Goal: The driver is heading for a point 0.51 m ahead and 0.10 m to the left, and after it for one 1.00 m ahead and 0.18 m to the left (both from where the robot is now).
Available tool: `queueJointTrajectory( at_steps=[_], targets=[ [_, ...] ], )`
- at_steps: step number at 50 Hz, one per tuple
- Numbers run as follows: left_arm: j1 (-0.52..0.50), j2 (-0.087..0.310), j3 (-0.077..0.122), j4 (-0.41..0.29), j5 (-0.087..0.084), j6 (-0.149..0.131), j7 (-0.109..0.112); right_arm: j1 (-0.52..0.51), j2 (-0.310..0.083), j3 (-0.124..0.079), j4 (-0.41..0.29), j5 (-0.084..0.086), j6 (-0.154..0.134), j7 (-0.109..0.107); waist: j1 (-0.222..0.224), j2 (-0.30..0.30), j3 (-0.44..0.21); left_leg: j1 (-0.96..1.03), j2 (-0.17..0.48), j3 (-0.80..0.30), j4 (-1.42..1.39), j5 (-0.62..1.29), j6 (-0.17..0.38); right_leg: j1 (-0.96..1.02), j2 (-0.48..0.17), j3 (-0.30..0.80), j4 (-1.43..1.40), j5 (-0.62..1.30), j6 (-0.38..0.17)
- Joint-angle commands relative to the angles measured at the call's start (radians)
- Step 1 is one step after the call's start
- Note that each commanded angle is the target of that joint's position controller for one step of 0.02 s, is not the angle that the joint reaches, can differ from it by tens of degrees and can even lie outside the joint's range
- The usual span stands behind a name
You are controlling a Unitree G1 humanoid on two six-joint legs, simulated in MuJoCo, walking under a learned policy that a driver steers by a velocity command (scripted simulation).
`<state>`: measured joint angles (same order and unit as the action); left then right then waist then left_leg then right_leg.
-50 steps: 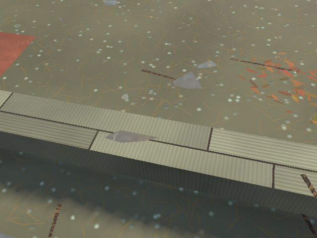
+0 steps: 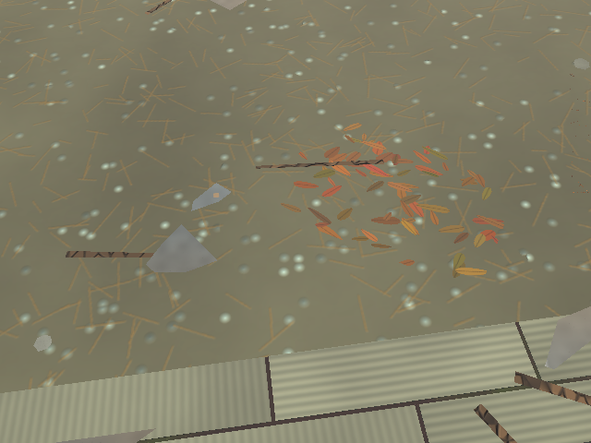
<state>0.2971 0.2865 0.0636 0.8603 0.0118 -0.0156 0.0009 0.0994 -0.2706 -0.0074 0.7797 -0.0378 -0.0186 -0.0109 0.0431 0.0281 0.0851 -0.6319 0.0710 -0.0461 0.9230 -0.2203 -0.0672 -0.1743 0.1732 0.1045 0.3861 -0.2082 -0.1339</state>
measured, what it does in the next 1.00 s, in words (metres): climbs, turning left: left foot, then right foot 0.16 m higher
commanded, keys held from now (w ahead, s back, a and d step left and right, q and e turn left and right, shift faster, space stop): no key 0.14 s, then q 0.14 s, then w+q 0.58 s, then q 0.02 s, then no key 0.12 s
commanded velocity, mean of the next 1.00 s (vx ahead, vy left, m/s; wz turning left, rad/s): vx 0.28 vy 0.00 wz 0.22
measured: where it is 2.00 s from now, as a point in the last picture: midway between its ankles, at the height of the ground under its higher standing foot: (293, 365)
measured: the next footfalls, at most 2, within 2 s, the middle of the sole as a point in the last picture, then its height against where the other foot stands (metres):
left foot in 0.26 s outside the picture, level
right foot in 0.86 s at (356, 411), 0.16 m higher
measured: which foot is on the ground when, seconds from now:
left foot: up 0.00-0.24, down 0.26-0.88, up 0.90-1.00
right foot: down 0.00-0.28, up 0.30-0.84, down 0.86-1.00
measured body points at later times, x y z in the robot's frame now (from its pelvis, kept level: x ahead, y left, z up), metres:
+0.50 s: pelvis +0.14 +0.06 +0.00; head +0.17 +0.09 +0.45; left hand +0.29 +0.29 -0.13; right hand +0.12 -0.19 -0.13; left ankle +0.16 +0.13 -0.74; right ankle +0.10 -0.06 -0.54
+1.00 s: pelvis +0.34 +0.02 +0.08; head +0.34 +0.02 +0.53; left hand +0.41 +0.30 -0.02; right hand +0.53 -0.19 -0.03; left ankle +0.23 +0.12 -0.46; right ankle +0.41 -0.05 -0.58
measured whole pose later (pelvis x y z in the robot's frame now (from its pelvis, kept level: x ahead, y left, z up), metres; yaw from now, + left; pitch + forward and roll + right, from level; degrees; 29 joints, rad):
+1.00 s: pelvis +0.34 +0.02 +0.08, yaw +18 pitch +1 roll -1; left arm 0.19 0.19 0.03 0.71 0.02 -0.02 0.03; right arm 0.25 -0.25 -0.08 0.73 -0.02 -0.03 0.00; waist 0.00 0.04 -0.04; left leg -0.65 -0.13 -0.11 1.70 -0.25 0.11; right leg -0.61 -0.01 -0.12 1.10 -0.50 -0.05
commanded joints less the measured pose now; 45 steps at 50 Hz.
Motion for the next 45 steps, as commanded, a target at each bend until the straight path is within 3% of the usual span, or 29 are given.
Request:
queueJointTrajectory(
  at_steps=[1,2,5,7,9,10,12,13,14,15,16,18,21,25,26,29,31,33,34,36,37,38,39,40,41,42,43,44,45],
  targets=[
    [0.026,0.139,0.032,-0.063,0.015,0.005,0.023,0.038,-0.087,-0.018,-0.041,0.004,-0.001,-0.013,-0.010,-0.109,-0.170,0.055,-0.047,0.040,0.061,0.000,0.004,0.099,-0.283,0.198,0.038,0.866,-0.050],
    [0.047,0.129,0.029,-0.064,0.023,0.008,0.033,0.025,-0.091,-0.021,-0.053,0.000,0.002,-0.020,0.003,-0.126,-0.179,-0.026,-0.043,0.038,0.144,-0.058,0.014,0.188,-0.322,0.254,0.060,0.911,-0.076],
    [0.108,0.126,0.027,-0.051,0.025,0.011,0.054,-0.053,-0.086,-0.020,-0.085,0.005,-0.003,-0.031,0.035,-0.059,-0.126,-0.252,-0.032,0.021,0.317,-0.192,0.037,0.355,-0.395,0.325,0.085,0.992,-0.159],
    [0.124,0.126,0.025,-0.038,0.025,0.012,0.065,-0.083,-0.070,-0.010,-0.110,0.007,-0.003,-0.022,0.022,-0.027,-0.073,-0.299,-0.016,0.014,0.255,-0.234,0.043,0.387,-0.382,0.309,0.091,0.945,-0.135],
    [0.071,0.093,0.010,-0.039,0.030,0.013,0.068,-0.015,-0.049,0.001,-0.080,0.013,0.000,-0.012,-0.009,-0.080,-0.101,-0.112,-0.037,0.048,0.119,-0.183,0.066,0.320,-0.336,0.233,0.103,1.048,-0.081],
    [0.001,0.085,0.003,-0.050,0.024,0.010,0.064,0.069,-0.050,0.003,-0.049,0.018,0.002,-0.011,-0.057,-0.082,-0.125,0.094,-0.048,0.056,-0.037,-0.128,0.086,0.216,-0.304,0.165,0.116,1.131,-0.038],
    [-0.058,0.102,0.002,-0.038,0.000,-0.007,0.044,0.292,-0.077,-0.022,0.042,0.030,0.010,-0.020,-0.164,-0.124,-0.186,0.477,-0.068,0.079,-0.367,0.181,0.104,0.110,-0.263,0.136,0.225,1.149,0.018],
    [-0.098,0.104,0.003,-0.039,-0.016,-0.013,0.032,0.409,-0.069,-0.029,0.104,0.032,0.003,-0.028,-0.226,-0.043,-0.166,0.618,-0.110,0.132,-0.606,0.402,0.104,0.055,-0.202,0.073,0.380,0.900,0.047],
    [-0.086,0.079,-0.001,-0.050,-0.010,-0.028,0.015,0.382,-0.075,-0.023,0.118,0.040,-0.005,-0.035,-0.174,0.149,-0.110,0.731,0.030,-0.082,-0.592,0.972,0.195,-0.169,-0.048,-0.019,0.685,0.022,0.109],
    [0.074,0.001,-0.016,-0.024,0.010,-0.017,0.019,0.388,-0.055,-0.003,0.127,0.039,-0.020,-0.020,-0.048,0.192,-0.184,0.717,0.237,-0.303,-0.490,1.528,0.292,-0.203,-0.024,-0.007,0.844,-0.305,0.136],
    [0.164,0.003,-0.016,0.016,0.033,0.001,0.020,0.307,-0.066,-0.012,0.105,0.040,-0.023,-0.004,-0.004,0.122,-0.227,0.640,0.263,-0.375,-0.538,1.205,0.387,-0.202,-0.067,0.000,0.955,-0.247,0.147],
    [-0.007,0.050,-0.006,-0.039,0.064,0.015,0.008,0.130,-0.086,-0.038,0.044,0.028,-0.005,0.002,0.008,0.032,-0.081,0.491,0.188,-0.420,-0.635,0.342,0.401,-0.388,-0.106,-0.060,1.153,-0.195,0.150],
    [-0.133,0.008,-0.020,-0.116,0.059,0.029,-0.013,0.221,-0.082,-0.054,0.086,0.017,0.006,-0.006,-0.027,0.005,-0.039,0.422,0.092,-0.405,-0.684,-0.233,0.367,-0.586,-0.143,-0.082,1.272,-0.144,0.145],
    [-0.245,-0.076,-0.061,-0.208,0.062,0.017,-0.011,0.377,-0.058,-0.052,0.150,0.023,-0.013,-0.015,-0.076,-0.009,-0.051,0.509,0.066,-0.450,-0.650,-0.276,0.361,-0.902,-0.175,-0.112,1.426,-0.128,0.142],
    [-0.296,-0.116,-0.075,-0.236,0.058,0.017,-0.002,0.431,-0.053,-0.052,0.164,0.017,-0.020,-0.016,-0.113,0.052,-0.072,0.546,0.073,-0.472,-0.650,-0.216,0.393,-1.007,-0.154,-0.153,1.643,-0.170,0.134],
    [-0.389,-0.133,-0.095,-0.327,0.059,0.013,0.013,0.468,-0.032,-0.041,0.184,0.023,-0.035,-0.017,-0.107,0.021,-0.052,0.534,0.064,-0.471,-0.645,-0.252,0.379,-1.177,-0.197,-0.131,1.704,-0.192,0.123],
    [-0.439,-0.147,-0.106,-0.372,0.062,0.013,0.017,0.475,-0.024,-0.035,0.188,0.015,-0.045,-0.016,-0.116,0.060,-0.049,0.533,0.054,-0.493,-0.650,-0.245,0.378,-1.257,-0.197,-0.138,1.770,-0.211,0.118],
    [-0.468,-0.148,-0.112,-0.416,0.057,0.012,0.019,0.458,-0.035,-0.036,0.184,0.015,-0.050,-0.019,-0.104,0.056,-0.037,0.510,0.050,-0.495,-0.671,-0.242,0.372,-1.277,-0.210,-0.127,1.712,-0.224,0.121],
    [-0.509,-0.169,-0.127,-0.456,0.067,0.015,0.018,0.467,-0.026,-0.035,0.198,0.026,-0.043,-0.023,-0.104,0.043,-0.042,0.481,0.013,-0.484,-0.679,-0.250,0.352,-1.232,-0.224,-0.121,1.569,-0.219,0.124],
    [-0.540,-0.163,-0.128,-0.501,0.060,0.021,0.014,0.471,-0.043,-0.042,0.195,0.015,-0.035,-0.038,-0.116,0.067,-0.054,0.501,0.019,-0.502,-0.724,-0.141,0.371,-1.190,-0.218,-0.141,1.445,-0.205,0.144],
    [-0.547,-0.179,-0.136,-0.521,0.061,0.026,0.011,0.470,-0.074,-0.055,0.168,0.031,-0.028,-0.055,-0.131,0.079,-0.101,0.509,0.068,-0.533,-0.838,0.010,0.395,-1.064,-0.216,-0.162,1.342,-0.271,0.145],
    [-0.543,-0.178,-0.136,-0.538,0.049,0.032,0.010,0.455,-0.075,-0.062,0.164,0.023,-0.019,-0.064,-0.115,0.112,-0.105,0.530,0.074,-0.484,-0.852,0.147,0.385,-0.971,-0.233,-0.153,1.255,-0.309,0.133],
    [-0.497,-0.160,-0.129,-0.523,0.023,0.030,0.005,0.421,-0.047,-0.062,0.132,0.036,-0.016,-0.065,-0.089,0.097,-0.127,0.482,0.064,-0.369,-0.890,0.343,0.363,-0.759,-0.223,-0.205,1.049,-0.368,0.101],
    [-0.406,-0.160,-0.122,-0.492,0.005,0.028,0.003,0.356,-0.038,-0.059,0.098,0.030,-0.011,-0.060,-0.033,0.097,-0.158,0.359,0.033,-0.289,-0.844,0.654,0.332,-0.476,-0.159,-0.253,0.908,-0.430,0.076],
    [-0.250,-0.125,-0.091,-0.433,0.000,0.027,0.005,0.367,-0.072,-0.069,0.075,0.029,-0.016,-0.048,0.023,0.112,-0.252,0.372,0.052,-0.276,-0.711,1.121,0.312,-0.281,-0.095,-0.271,0.953,-0.400,0.054],
    [-0.101,-0.066,-0.057,-0.389,-0.008,0.021,0.005,0.352,-0.126,-0.087,0.060,0.038,-0.028,-0.035,0.099,0.118,-0.338,0.478,0.076,-0.258,-0.506,1.385,0.297,-0.212,-0.084,-0.213,0.865,-0.437,0.033],
    [0.033,-0.002,-0.027,-0.362,0.005,0.001,0.006,0.287,-0.163,-0.107,0.031,0.050,-0.052,-0.011,0.182,0.051,-0.428,0.452,0.048,-0.211,-0.242,1.385,0.272,-0.055,-0.136,-0.078,0.701,-0.477,-0.003],
    [0.113,0.095,0.003,-0.337,0.043,-0.001,0.021,0.174,-0.091,-0.106,-0.069,0.071,-0.059,0.024,0.216,-0.253,-0.458,0.150,-0.129,-0.161,0.136,0.881,0.207,0.069,-0.356,0.473,0.284,-0.851,-0.076],
    [0.043,0.137,0.017,-0.322,0.021,0.022,0.039,0.179,-0.006,-0.097,-0.112,-0.014,-0.064,0.051,0.142,-0.435,-0.419,-0.077,-0.233,-0.136,0.559,-0.034,0.166,0.029,-0.509,1.038,-0.125,-1.007,-0.152]
  ],
)
Velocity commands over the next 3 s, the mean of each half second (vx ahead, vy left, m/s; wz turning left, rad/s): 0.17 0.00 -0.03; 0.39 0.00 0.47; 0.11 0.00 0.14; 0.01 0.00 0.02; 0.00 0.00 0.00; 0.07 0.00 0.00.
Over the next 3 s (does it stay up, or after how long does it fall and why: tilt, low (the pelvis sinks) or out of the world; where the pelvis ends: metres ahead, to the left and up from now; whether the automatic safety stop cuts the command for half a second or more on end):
stays up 0.56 0.10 0.15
